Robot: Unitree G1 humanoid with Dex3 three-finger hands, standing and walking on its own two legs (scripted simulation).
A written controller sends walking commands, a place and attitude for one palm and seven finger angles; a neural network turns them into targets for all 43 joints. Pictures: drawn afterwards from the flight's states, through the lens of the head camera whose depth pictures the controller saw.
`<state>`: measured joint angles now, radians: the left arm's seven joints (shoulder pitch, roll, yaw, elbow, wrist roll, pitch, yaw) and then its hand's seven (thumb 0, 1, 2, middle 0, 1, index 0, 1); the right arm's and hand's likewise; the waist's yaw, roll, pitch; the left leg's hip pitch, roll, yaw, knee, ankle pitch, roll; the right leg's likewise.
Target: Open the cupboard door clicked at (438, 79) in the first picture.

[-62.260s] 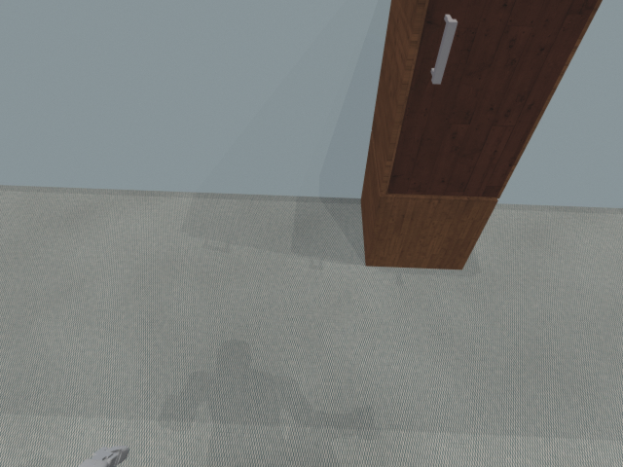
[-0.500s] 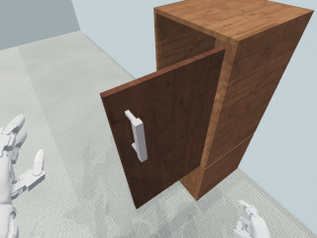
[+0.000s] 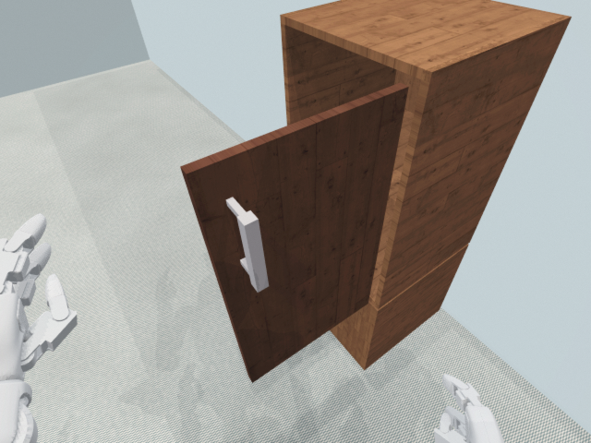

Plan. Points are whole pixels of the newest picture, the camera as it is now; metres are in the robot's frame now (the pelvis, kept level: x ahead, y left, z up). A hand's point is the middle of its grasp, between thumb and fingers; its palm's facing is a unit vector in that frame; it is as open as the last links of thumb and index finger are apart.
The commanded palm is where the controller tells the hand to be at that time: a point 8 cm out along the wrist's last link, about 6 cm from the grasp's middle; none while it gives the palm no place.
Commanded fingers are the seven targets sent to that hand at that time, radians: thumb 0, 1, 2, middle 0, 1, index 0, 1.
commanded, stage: step back with the hand held close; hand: left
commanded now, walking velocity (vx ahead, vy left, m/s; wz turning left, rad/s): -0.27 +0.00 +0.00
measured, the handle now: (247, 246) +0.33 +0.11 +0.12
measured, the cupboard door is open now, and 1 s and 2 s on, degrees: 89 89 89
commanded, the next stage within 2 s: stop stepping back and stand still in 1.02 s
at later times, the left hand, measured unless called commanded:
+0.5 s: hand (16, 362) +0.14 +0.29 +0.15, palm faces +0.40 -0.76 -0.51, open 7.4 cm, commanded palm +0.08 +0.33 +0.17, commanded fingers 0.00 0.90 0.90 -0.20 -0.30 -0.20 -0.30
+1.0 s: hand out of the picture +0.05 +0.29 +0.16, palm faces +0.47 -0.77 -0.43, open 7.4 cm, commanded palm -0.01 +0.32 +0.17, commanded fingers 0.00 0.90 0.90 -0.20 -0.30 -0.20 -0.30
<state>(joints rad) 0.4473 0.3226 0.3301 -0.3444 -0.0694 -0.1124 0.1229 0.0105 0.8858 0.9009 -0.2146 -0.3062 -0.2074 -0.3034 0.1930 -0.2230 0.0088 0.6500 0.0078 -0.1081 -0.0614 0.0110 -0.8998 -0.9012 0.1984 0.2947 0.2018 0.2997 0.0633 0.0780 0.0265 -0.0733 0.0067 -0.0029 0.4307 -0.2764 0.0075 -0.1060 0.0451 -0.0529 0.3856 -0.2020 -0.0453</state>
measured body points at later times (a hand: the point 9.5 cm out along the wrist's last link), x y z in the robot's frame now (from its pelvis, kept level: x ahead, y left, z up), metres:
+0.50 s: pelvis -0.07 +0.03 -0.02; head -0.05 +0.03 +0.43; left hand +0.11 +0.33 +0.18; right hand +0.10 -0.21 -0.09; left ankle -0.02 +0.11 -0.74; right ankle +0.01 -0.09 -0.74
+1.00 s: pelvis -0.16 +0.02 -0.01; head -0.14 +0.04 +0.44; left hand +0.02 +0.33 +0.19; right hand -0.01 -0.20 -0.10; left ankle -0.02 +0.12 -0.74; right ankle -0.29 -0.10 -0.70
